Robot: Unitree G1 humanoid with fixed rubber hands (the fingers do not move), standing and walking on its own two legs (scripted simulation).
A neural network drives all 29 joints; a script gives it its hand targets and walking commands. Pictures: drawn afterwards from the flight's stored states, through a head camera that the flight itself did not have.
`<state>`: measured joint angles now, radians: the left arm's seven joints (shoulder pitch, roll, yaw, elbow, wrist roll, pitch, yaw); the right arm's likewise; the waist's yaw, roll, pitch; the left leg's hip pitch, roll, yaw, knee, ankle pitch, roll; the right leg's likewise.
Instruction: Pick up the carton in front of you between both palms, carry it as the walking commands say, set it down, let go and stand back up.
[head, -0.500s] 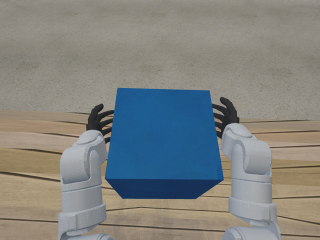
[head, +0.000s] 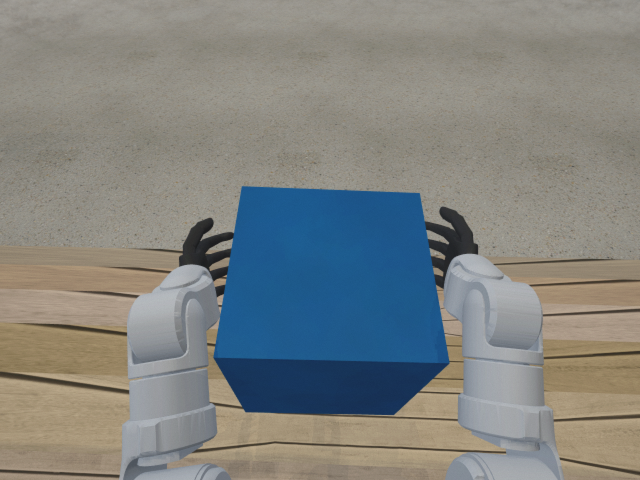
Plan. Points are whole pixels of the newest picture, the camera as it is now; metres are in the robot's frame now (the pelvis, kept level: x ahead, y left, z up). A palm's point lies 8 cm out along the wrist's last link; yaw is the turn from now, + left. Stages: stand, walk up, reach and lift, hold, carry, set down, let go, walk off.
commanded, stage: carry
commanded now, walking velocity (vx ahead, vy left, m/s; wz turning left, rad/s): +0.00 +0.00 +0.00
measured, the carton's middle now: (325, 311) +0.34 +0.00 +0.04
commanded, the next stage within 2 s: none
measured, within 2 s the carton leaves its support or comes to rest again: neither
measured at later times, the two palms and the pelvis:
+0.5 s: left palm (188, 325) +0.29 +0.15 +0.09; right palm (461, 313) +0.29 -0.15 +0.10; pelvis -0.04 +0.01 -0.01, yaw -1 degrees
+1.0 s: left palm (157, 354) +0.25 +0.17 +0.11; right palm (456, 342) +0.25 -0.13 +0.11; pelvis -0.08 +0.03 -0.01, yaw -1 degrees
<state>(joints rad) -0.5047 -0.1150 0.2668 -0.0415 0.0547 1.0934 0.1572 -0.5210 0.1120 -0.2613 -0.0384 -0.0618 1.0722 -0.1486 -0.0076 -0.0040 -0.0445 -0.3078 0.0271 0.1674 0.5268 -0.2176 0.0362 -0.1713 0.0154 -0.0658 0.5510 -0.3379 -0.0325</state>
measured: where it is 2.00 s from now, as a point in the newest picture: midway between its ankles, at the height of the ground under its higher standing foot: outside the picture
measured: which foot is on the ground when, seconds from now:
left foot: down 0.00-1.00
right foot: down 0.00-1.00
